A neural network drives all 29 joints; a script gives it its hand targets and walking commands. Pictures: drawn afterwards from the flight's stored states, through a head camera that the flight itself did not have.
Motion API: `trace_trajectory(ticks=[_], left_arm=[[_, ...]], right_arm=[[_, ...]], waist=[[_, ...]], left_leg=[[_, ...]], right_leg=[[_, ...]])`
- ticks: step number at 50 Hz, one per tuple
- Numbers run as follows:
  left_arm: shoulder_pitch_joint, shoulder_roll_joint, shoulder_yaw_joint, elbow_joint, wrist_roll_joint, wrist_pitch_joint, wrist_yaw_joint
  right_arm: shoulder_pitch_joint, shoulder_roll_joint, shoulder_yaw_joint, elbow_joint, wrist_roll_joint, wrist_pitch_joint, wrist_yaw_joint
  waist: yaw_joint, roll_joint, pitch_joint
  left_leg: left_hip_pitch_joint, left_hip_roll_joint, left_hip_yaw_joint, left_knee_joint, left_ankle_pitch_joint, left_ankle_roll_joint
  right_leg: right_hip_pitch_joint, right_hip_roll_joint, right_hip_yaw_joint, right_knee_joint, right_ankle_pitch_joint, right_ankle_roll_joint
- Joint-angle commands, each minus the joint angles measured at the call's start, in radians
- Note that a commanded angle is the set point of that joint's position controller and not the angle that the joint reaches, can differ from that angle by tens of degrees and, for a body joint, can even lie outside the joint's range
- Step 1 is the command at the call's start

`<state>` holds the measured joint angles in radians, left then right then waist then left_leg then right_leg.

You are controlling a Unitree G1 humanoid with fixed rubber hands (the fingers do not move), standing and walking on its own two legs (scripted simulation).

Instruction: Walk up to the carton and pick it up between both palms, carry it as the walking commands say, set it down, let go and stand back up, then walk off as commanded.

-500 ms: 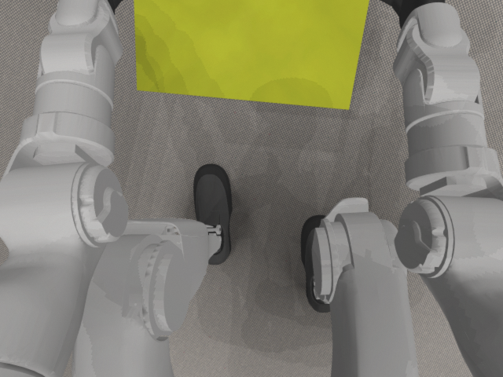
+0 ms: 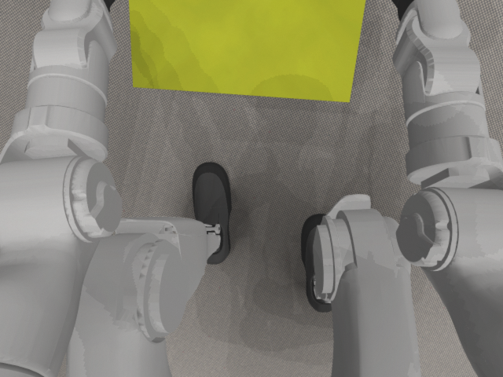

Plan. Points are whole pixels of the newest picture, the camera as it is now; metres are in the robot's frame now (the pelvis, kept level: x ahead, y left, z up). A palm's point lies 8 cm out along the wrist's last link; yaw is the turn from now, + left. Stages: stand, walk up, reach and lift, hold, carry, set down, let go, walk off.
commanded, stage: set down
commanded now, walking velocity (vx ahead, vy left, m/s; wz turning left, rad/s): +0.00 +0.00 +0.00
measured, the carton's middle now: (250, 3) +0.56 +0.02 -0.28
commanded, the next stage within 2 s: none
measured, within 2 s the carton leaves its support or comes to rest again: neither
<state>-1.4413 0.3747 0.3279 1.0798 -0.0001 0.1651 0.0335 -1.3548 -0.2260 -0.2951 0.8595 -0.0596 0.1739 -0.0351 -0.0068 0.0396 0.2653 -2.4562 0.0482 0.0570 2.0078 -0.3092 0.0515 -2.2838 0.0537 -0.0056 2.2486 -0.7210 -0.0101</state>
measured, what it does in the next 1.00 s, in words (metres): stands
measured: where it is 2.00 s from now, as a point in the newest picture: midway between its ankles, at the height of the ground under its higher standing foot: (268, 253)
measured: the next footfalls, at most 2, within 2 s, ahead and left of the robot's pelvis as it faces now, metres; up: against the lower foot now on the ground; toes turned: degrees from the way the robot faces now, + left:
none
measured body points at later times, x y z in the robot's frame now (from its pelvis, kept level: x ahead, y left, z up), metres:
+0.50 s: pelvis +0.00 +0.00 +0.00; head +0.38 -0.02 +0.23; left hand +0.57 +0.20 -0.19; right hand +0.55 -0.17 -0.20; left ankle +0.17 +0.11 -0.33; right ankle +0.07 -0.11 -0.33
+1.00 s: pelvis +0.00 +0.00 -0.01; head +0.38 -0.02 +0.22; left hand +0.56 +0.22 -0.19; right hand +0.54 -0.19 -0.21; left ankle +0.17 +0.11 -0.33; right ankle +0.07 -0.11 -0.33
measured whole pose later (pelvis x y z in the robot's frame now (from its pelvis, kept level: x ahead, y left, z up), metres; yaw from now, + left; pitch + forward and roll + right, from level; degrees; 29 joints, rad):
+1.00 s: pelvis +0.00 +0.00 -0.01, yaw +0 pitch +41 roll +1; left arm -1.47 0.44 0.30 1.21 -0.10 0.03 0.08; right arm -1.37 -0.32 -0.17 0.98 0.03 0.08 -0.09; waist -0.01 0.03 0.33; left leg -2.43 0.06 0.06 2.05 -0.32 0.05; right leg -2.26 0.05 -0.01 2.29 -0.73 -0.01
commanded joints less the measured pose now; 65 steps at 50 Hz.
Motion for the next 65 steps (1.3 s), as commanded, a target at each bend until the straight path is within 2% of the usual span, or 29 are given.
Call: trace_trajectory(ticks=[1,2,4,6,7,9,11,17,19,25,26,27,29,31,34,39,40,43,46,49,51,54,55,58,60,61,63,64,65], left_arm=[[-0.325,-0.653,-0.238,0.040,-0.144,-0.062,-0.173],[-0.315,-0.659,-0.242,0.040,-0.152,-0.063,-0.175],[-0.314,-0.650,-0.243,0.045,-0.147,-0.064,-0.176],[-0.305,-0.664,-0.241,0.048,-0.149,-0.064,-0.177],[-0.297,-0.645,-0.236,0.051,-0.139,-0.065,-0.176],[-0.278,-0.632,-0.216,0.068,-0.136,-0.067,-0.172],[-0.280,-0.603,-0.227,0.061,-0.140,-0.073,-0.164],[-0.247,-0.465,-0.207,0.092,-0.142,-0.093,-0.129],[-0.250,-0.402,-0.192,0.087,-0.150,-0.108,-0.110],[-0.132,-0.113,-0.136,0.128,-0.149,-0.144,-0.017],[-0.139,-0.033,-0.120,0.121,-0.153,-0.154,0.003],[-0.145,-0.006,-0.126,0.140,-0.171,-0.157,0.019],[-0.139,0.051,-0.115,0.156,-0.174,-0.164,0.043],[-0.124,0.058,-0.122,0.176,-0.194,-0.166,0.054],[-0.166,0.106,-0.115,0.119,-0.212,-0.183,0.063],[-0.140,0.137,-0.120,0.148,-0.231,-0.180,0.056],[-0.133,0.143,-0.122,0.146,-0.227,-0.180,0.056],[-0.126,0.163,-0.104,0.166,-0.229,-0.176,0.048],[-0.090,0.172,-0.095,0.191,-0.210,-0.176,0.042],[-0.101,0.185,-0.085,0.156,-0.214,-0.178,0.034],[-0.101,0.206,-0.069,0.152,-0.210,-0.177,0.031],[-0.097,0.223,-0.061,0.141,-0.205,-0.176,0.030],[-0.080,0.223,-0.060,0.146,-0.197,-0.175,0.027],[-0.061,0.241,-0.053,0.156,-0.199,-0.172,0.024],[-0.072,0.244,-0.077,0.127,-0.211,-0.171,0.024],[-0.103,0.249,-0.077,0.072,-0.224,-0.166,0.024],[-0.096,0.276,-0.083,0.008,-0.238,-0.161,0.035],[-0.120,0.286,-0.101,-0.078,-0.260,-0.158,0.038],[-0.119,0.271,-0.118,-0.089,-0.275,-0.152,0.041]], right_arm=[[-0.398,0.580,0.344,0.066,0.077,-0.028,0.214],[-0.406,0.583,0.348,0.060,0.079,-0.029,0.215],[-0.389,0.590,0.334,0.067,0.071,-0.028,0.218],[-0.381,0.575,0.334,0.072,0.059,-0.029,0.216],[-0.376,0.580,0.337,0.081,0.068,-0.029,0.220],[-0.380,0.562,0.344,0.085,0.070,-0.031,0.208],[-0.370,0.529,0.320,0.075,0.063,-0.039,0.203],[-0.328,0.401,0.304,0.125,0.075,-0.050,0.164],[-0.338,0.330,0.305,0.108,0.080,-0.063,0.141],[-0.275,-0.013,0.268,0.136,0.110,-0.098,0.040],[-0.287,-0.073,0.270,0.116,0.120,-0.103,0.016],[-0.301,-0.119,0.260,0.118,0.123,-0.110,-0.006],[-0.304,-0.155,0.245,0.120,0.143,-0.111,-0.031],[-0.294,-0.187,0.236,0.136,0.150,-0.117,-0.047],[-0.341,-0.236,0.225,0.065,0.169,-0.136,-0.063],[-0.321,-0.270,0.221,0.079,0.171,-0.135,-0.065],[-0.317,-0.270,0.214,0.079,0.177,-0.133,-0.065],[-0.302,-0.285,0.215,0.093,0.175,-0.129,-0.061],[-0.278,-0.274,0.221,0.130,0.187,-0.121,-0.048],[-0.277,-0.275,0.205,0.108,0.178,-0.121,-0.044],[-0.310,-0.294,0.202,0.058,0.187,-0.123,-0.041],[-0.291,-0.304,0.196,0.094,0.186,-0.117,-0.033],[-0.278,-0.314,0.183,0.088,0.183,-0.120,-0.033],[-0.267,-0.336,0.173,0.093,0.180,-0.115,-0.031],[-0.278,-0.342,0.179,0.072,0.203,-0.113,-0.027],[-0.293,-0.359,0.171,0.036,0.190,-0.111,-0.030],[-0.297,-0.376,0.178,-0.061,0.214,-0.106,-0.039],[-0.331,-0.387,0.180,-0.184,0.227,-0.108,-0.049],[-0.318,-0.374,0.201,-0.170,0.247,-0.096,-0.050]], waist=[[-0.012,-0.157,-0.747],[-0.019,-0.180,-0.758],[-0.018,-0.167,-0.737],[-0.044,-0.187,-0.723],[-0.019,-0.167,-0.731],[-0.007,-0.195,-0.740],[-0.029,-0.173,-0.732],[-0.015,-0.175,-0.761],[-0.020,-0.212,-0.771],[-0.011,-0.179,-0.808],[-0.007,-0.201,-0.814],[-0.025,-0.198,-0.827],[0.001,-0.173,-0.858],[-0.010,-0.177,-0.883],[0.007,-0.162,-0.940],[-0.007,-0.169,-0.935],[0.004,-0.146,-0.938],[-0.003,-0.172,-0.920],[0.017,-0.163,-0.899],[0.008,-0.184,-0.900],[0.023,-0.180,-0.903],[0.024,-0.189,-0.909],[0.023,-0.159,-0.917],[0.024,-0.164,-0.924],[0.035,-0.137,-0.986],[0.011,-0.167,-1.012],[0.022,-0.153,-1.210],[0.020,-0.140,-1.331],[0.028,-0.137,-1.381]], left_leg=[[0.798,-0.082,-0.092,0.112,0.157,-0.020],[0.792,-0.086,-0.099,0.113,0.159,-0.015],[0.777,-0.085,-0.093,0.113,0.156,-0.016],[0.774,-0.088,-0.103,0.111,0.160,-0.017],[0.780,-0.087,-0.094,0.117,0.170,-0.019],[0.763,-0.086,-0.089,0.121,0.161,-0.017],[0.777,-0.085,-0.096,0.119,0.165,-0.019],[0.816,-0.074,-0.093,0.124,0.169,-0.026],[0.821,-0.069,-0.100,0.126,0.173,-0.024],[0.874,-0.058,-0.100,0.116,0.178,-0.038],[0.864,-0.051,-0.103,0.116,0.185,-0.034],[0.868,-0.050,-0.110,0.113,0.182,-0.036],[0.907,-0.046,-0.112,0.114,0.219,-0.039],[0.902,-0.047,-0.116,0.115,0.222,-0.043],[0.918,-0.046,-0.120,0.132,0.266,-0.040],[0.924,-0.040,-0.121,0.132,0.261,-0.043],[0.926,-0.037,-0.124,0.131,0.265,-0.045],[0.901,-0.033,-0.119,0.140,0.250,-0.044],[0.905,-0.024,-0.118,0.137,0.238,-0.046],[0.868,-0.025,-0.119,0.142,0.252,-0.049],[0.883,-0.023,-0.118,0.144,0.251,-0.043],[0.878,-0.016,-0.118,0.143,0.237,-0.049],[0.899,-0.015,-0.119,0.148,0.252,-0.052],[0.892,-0.010,-0.117,0.149,0.237,-0.055],[0.973,-0.010,-0.120,0.148,0.256,-0.054],[0.949,-0.014,-0.120,0.145,0.261,-0.054],[1.073,-0.015,-0.110,0.140,0.319,-0.051],[1.149,-0.026,-0.106,0.146,0.383,-0.049],[1.199,-0.028,-0.102,0.130,0.381,-0.046]], right_leg=[[0.131,-0.003,0.048,-0.303,0.306,-0.006],[0.141,-0.004,0.036,-0.295,0.309,-0.003],[0.130,-0.001,0.041,-0.296,0.307,-0.007],[0.120,-0.003,0.036,-0.294,0.314,-0.008],[0.125,-0.003,0.043,-0.296,0.325,-0.005],[0.154,-0.005,0.044,-0.298,0.320,-0.003],[0.136,-0.005,0.040,-0.294,0.323,-0.006],[0.169,-0.013,0.038,-0.290,0.316,0.001],[0.193,-0.017,0.041,-0.290,0.328,0.008],[0.225,-0.031,0.041,-0.299,0.315,0.019],[0.241,-0.035,0.049,-0.299,0.327,0.023],[0.246,-0.032,0.042,-0.294,0.319,0.024],[0.245,-0.029,0.049,-0.284,0.340,0.028],[0.258,-0.030,0.048,-0.281,0.344,0.029],[0.270,-0.032,0.061,-0.267,0.374,0.022],[0.268,-0.039,0.054,-0.259,0.368,0.024],[0.262,-0.041,0.059,-0.254,0.372,0.022],[0.270,-0.047,0.058,-0.261,0.371,0.026],[0.247,-0.047,0.055,-0.254,0.350,0.027],[0.246,-0.051,0.055,-0.252,0.379,0.025],[0.240,-0.051,0.054,-0.252,0.370,0.028],[0.236,-0.054,0.049,-0.239,0.356,0.029],[0.232,-0.056,0.052,-0.239,0.370,0.027],[0.245,-0.057,0.049,-0.237,0.357,0.028],[0.246,-0.055,0.036,-0.222,0.349,0.026],[0.263,-0.057,0.028,-0.228,0.367,0.026],[0.363,-0.046,0.021,-0.227,0.419,0.027],[0.405,-0.042,0.016,-0.232,0.466,0.024],[0.418,-0.039,0.004,-0.230,0.444,0.024]])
